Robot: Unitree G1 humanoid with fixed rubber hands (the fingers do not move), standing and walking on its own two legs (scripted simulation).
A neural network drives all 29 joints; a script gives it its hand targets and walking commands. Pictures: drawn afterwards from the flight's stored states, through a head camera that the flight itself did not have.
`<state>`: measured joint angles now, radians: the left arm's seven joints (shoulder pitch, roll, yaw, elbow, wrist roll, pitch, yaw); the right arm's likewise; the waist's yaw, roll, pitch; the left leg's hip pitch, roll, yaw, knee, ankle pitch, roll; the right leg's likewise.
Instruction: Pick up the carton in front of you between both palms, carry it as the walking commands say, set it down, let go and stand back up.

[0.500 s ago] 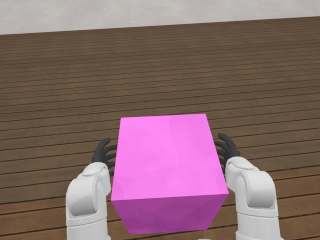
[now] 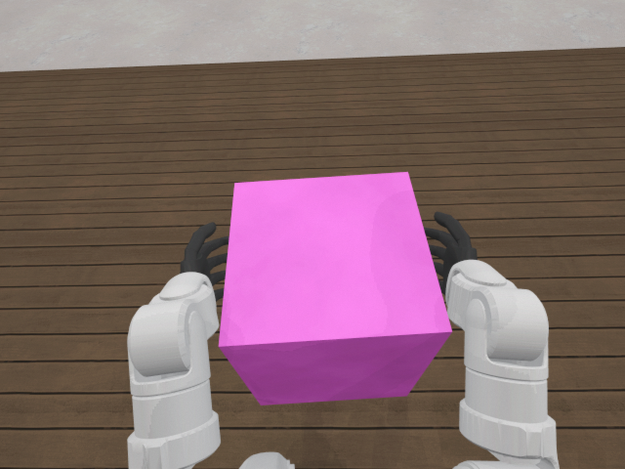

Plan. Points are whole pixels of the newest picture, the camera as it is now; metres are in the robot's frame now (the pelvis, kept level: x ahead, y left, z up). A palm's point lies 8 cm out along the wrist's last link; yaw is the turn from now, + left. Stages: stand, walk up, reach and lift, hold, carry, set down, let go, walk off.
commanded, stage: carry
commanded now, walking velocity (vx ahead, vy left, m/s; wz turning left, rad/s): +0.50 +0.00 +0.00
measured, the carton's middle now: (328, 298) +0.32 +0.01 +0.03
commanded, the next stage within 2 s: none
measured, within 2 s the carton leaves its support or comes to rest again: neither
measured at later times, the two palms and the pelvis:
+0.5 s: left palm (245, 110) +0.70 +0.16 +0.06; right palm (405, 112) +0.67 -0.13 +0.06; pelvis +0.33 +0.04 -0.02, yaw -2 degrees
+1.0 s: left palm (263, 45) +1.01 +0.16 +0.03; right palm (384, 38) +1.02 -0.14 +0.03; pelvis +0.66 +0.00 -0.05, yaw +0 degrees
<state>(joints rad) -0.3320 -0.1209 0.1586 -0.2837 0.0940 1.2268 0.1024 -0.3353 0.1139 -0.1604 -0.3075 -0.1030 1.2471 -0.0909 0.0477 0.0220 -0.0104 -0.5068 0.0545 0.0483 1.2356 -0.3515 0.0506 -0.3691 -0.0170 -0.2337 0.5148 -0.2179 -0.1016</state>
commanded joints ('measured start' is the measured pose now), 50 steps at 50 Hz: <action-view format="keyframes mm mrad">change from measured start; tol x32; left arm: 1 -718 -826 -772 -28 -482 -22 -253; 50 -1031 -1034 -679 147 -533 -69 -245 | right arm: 1 -654 817 739 25 395 -39 197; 50 -917 1008 637 231 413 -101 161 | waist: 1 -19 -102 -381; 14 -14 -155 -341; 18 -120 312 -567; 40 -5 -321 -611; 50 11 -112 -470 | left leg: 1 -149 39 -29 -83 60 5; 15 252 -99 161 -816 390 43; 19 855 330 -571 -798 482 253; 32 741 65 -47 -700 955 123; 37 544 42 50 -422 815 54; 40 -122 -142 -43 133 -278 -5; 50 -240 -28 -21 -232 65 -21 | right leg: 1 364 -284 341 -231 137 -103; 15 440 -137 58 198 647 19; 19 -353 62 236 931 -313 54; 32 -300 66 89 126 221 63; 39 543 -196 314 65 969 26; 42 701 -332 722 -41 381 -213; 50 513 -212 414 -53 725 -104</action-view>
